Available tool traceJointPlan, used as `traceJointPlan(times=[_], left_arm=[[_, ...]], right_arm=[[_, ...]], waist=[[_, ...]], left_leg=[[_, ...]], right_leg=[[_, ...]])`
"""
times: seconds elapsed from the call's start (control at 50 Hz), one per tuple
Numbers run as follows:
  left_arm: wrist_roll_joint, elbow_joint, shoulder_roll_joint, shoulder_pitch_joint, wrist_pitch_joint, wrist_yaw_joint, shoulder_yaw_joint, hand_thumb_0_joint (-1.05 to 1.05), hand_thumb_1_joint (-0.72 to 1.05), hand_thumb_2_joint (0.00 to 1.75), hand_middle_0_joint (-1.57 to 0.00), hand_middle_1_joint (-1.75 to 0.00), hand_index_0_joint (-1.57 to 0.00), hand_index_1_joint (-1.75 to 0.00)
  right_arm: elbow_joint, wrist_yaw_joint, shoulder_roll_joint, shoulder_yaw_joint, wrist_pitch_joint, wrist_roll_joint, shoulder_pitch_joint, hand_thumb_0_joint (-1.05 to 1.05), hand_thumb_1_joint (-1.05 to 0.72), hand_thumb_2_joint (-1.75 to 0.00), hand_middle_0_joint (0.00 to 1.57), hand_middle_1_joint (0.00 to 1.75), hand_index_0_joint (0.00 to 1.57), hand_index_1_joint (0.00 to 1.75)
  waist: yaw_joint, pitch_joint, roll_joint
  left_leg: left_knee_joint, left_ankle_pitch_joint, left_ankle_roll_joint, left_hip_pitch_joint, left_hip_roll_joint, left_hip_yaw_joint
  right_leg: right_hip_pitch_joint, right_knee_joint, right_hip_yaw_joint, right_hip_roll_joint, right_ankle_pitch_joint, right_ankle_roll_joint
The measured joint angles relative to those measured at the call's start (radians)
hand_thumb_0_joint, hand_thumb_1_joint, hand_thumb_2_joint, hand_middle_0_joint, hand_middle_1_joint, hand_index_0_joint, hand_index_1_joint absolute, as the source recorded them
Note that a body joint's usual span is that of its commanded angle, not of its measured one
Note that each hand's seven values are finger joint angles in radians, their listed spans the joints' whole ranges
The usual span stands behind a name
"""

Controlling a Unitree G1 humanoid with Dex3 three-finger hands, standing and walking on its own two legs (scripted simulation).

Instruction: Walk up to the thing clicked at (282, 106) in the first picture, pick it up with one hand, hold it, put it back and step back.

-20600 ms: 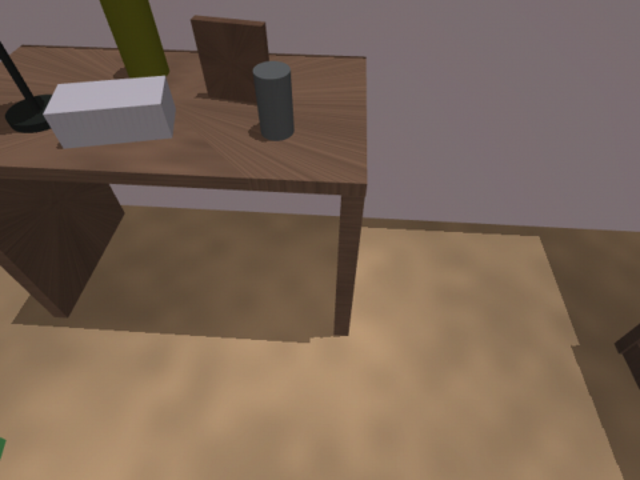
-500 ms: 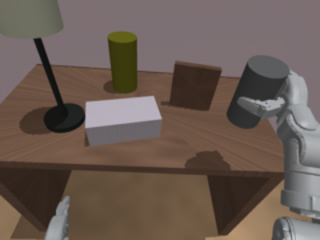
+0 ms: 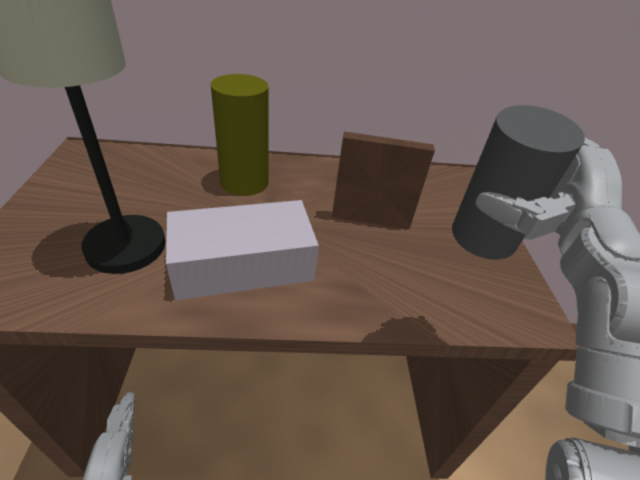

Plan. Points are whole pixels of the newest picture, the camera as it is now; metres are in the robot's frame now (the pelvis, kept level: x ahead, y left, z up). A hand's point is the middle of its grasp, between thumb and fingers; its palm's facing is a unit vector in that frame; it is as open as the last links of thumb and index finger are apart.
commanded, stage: hold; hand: right
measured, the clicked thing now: (508, 187) +0.35 -0.16 +0.25
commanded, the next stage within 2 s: none
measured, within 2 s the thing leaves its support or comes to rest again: neither
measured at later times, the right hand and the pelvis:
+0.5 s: hand (527, 180) +0.35 -0.17 +0.27, palm faces +0.15 +0.99 -0.02, open 11.0 cm; pelvis +0.00 +0.00 +0.00, yaw +0 degrees
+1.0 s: hand (526, 186) +0.34 -0.17 +0.26, palm faces +0.14 +0.99 -0.01, open 11.0 cm; pelvis +0.00 +0.00 +0.00, yaw +0 degrees
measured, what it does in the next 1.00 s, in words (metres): stands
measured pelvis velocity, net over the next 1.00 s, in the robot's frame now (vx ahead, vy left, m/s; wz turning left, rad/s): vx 0.00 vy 0.00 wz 0.00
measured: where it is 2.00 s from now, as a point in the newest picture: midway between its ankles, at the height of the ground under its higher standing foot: outside the picture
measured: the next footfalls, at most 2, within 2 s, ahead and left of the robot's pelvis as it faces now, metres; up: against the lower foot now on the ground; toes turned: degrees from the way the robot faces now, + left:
none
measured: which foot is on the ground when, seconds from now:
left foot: down 0.00-1.00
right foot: down 0.00-1.00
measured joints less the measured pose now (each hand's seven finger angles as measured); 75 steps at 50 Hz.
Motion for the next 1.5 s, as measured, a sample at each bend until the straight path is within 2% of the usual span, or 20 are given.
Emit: traceJointPlan(times=[0.26,0.4,0.54,0.84,1.0,1.5], left_arm=[[-0.004,0.026,-0.002,-0.013,-0.010,-0.010,-0.006,-0.01,-0.53,0.05,-0.04,-0.04,-0.04,-0.05],[-0.005,0.034,-0.005,-0.013,-0.015,-0.008,-0.015,-0.01,-0.53,0.05,-0.05,-0.04,-0.04,-0.05],[-0.004,0.030,-0.010,-0.011,-0.028,-0.007,-0.023,-0.01,-0.53,0.05,-0.05,-0.04,-0.04,-0.05],[-0.005,0.049,-0.003,-0.021,-0.023,-0.006,-0.008,-0.01,-0.53,0.05,-0.05,-0.05,-0.04,-0.05],[-0.005,0.048,-0.013,-0.020,-0.024,-0.010,-0.018,-0.01,-0.52,0.04,-0.05,-0.05,-0.04,-0.05],[-0.003,0.054,-0.002,-0.023,-0.032,-0.007,0.000,-0.01,-0.52,0.04,-0.05,-0.05,-0.04,-0.05]], right_arm=[[-0.057,0.008,-0.004,-0.009,0.048,0.015,0.010,0.00,0.57,-1.04,0.70,1.07,0.72,1.09],[-0.040,0.005,-0.011,-0.015,0.064,0.014,0.007,0.00,0.57,-1.04,0.69,1.08,0.72,1.09],[-0.060,0.006,-0.007,-0.015,0.056,0.014,0.013,0.00,0.57,-1.04,0.69,1.08,0.72,1.09],[-0.082,0.007,0.000,-0.007,0.066,0.014,0.030,0.00,0.57,-1.04,0.70,1.07,0.72,1.09],[-0.071,0.006,0.001,-0.007,0.063,0.014,0.035,0.00,0.57,-1.04,0.69,1.08,0.72,1.09],[-0.077,0.001,0.011,0.004,0.048,0.014,0.034,0.00,0.57,-1.04,0.69,1.08,0.72,1.09]], waist=[[-0.004,-0.005,-0.004],[-0.006,-0.005,-0.005],[-0.004,-0.001,-0.002],[-0.006,-0.002,0.000],[-0.006,-0.001,-0.002],[-0.003,0.005,-0.002]], left_leg=[[-0.006,0.000,0.001,0.008,0.001,0.004],[-0.007,0.000,0.002,0.013,0.002,0.006],[-0.006,0.000,0.002,0.010,0.002,0.007],[-0.010,-0.001,0.000,0.017,0.003,0.005],[-0.012,0.001,-0.001,0.017,0.003,0.005],[-0.012,0.000,0.002,0.017,0.002,0.007]], right_leg=[[0.008,-0.009,0.004,0.001,0.003,0.001],[0.012,-0.013,0.006,0.002,0.005,0.001],[0.011,-0.014,0.006,0.002,0.006,0.002],[0.015,-0.010,0.004,0.003,0.001,-0.001],[0.015,-0.012,0.004,0.003,0.003,-0.001],[0.017,-0.017,0.006,0.001,0.006,0.002]])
